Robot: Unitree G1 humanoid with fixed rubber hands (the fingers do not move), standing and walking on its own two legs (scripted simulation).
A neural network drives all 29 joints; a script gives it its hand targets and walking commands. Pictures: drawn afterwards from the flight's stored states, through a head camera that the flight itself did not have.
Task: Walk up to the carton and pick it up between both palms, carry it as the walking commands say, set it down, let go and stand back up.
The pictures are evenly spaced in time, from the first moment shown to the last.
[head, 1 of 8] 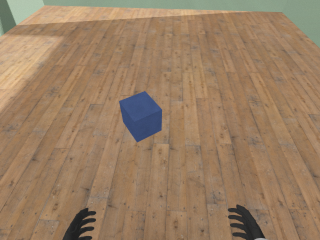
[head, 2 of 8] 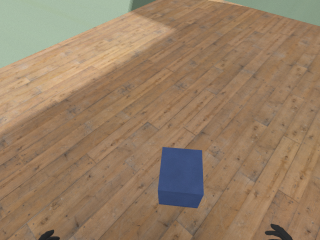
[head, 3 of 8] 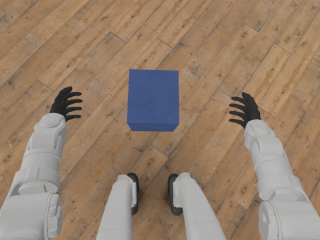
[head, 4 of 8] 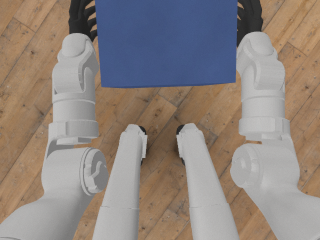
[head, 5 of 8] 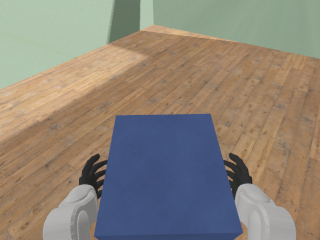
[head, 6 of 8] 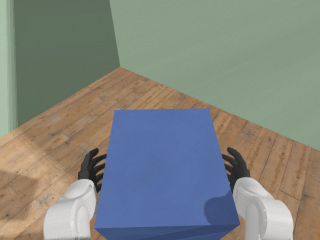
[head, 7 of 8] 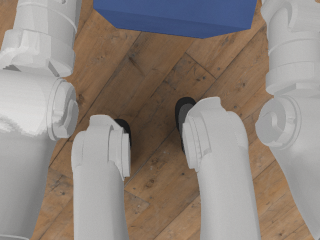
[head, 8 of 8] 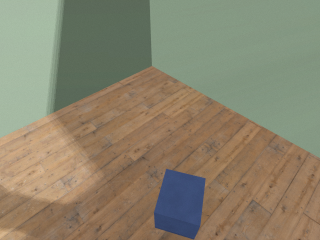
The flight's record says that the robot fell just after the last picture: no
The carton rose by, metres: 0.70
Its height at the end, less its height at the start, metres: +0.00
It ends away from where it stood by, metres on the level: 2.00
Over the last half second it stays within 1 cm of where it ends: yes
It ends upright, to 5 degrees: yes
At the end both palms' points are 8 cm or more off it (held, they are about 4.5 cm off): yes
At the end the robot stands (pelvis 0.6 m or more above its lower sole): yes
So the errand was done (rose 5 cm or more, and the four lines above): yes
